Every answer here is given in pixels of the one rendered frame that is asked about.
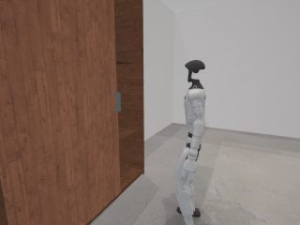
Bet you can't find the right robot shin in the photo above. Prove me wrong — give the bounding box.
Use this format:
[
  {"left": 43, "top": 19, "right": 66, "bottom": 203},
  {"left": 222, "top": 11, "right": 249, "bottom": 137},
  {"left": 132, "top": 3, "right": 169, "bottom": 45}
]
[{"left": 184, "top": 183, "right": 195, "bottom": 211}]

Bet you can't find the left robot hand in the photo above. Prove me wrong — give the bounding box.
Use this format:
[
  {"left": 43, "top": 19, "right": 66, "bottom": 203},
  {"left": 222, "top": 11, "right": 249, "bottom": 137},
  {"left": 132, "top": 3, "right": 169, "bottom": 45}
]
[{"left": 180, "top": 158, "right": 197, "bottom": 184}]

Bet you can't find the robot left forearm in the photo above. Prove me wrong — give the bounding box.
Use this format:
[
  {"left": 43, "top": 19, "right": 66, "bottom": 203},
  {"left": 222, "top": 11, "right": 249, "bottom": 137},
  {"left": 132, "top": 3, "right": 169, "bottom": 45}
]
[{"left": 187, "top": 120, "right": 203, "bottom": 160}]

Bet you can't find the robot right thigh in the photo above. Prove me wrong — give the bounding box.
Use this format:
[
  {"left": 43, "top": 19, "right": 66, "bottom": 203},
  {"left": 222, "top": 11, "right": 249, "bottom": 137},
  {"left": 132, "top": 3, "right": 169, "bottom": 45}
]
[{"left": 179, "top": 141, "right": 191, "bottom": 184}]

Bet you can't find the robot left upper arm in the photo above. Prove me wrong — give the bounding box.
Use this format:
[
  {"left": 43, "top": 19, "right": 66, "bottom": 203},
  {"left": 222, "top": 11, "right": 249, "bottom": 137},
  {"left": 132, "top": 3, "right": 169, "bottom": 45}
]
[{"left": 188, "top": 89, "right": 205, "bottom": 127}]

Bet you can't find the handle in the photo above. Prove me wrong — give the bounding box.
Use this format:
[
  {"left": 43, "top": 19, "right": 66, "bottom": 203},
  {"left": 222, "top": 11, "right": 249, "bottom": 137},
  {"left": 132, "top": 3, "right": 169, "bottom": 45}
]
[{"left": 112, "top": 92, "right": 121, "bottom": 112}]

